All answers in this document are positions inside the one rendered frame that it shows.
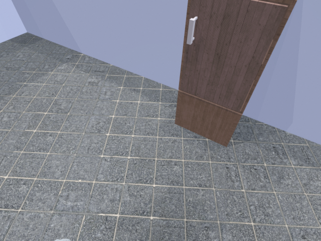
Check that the handle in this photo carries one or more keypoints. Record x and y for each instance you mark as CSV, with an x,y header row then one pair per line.
x,y
190,37

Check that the cupboard door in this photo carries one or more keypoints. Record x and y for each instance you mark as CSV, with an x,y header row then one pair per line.
x,y
232,38

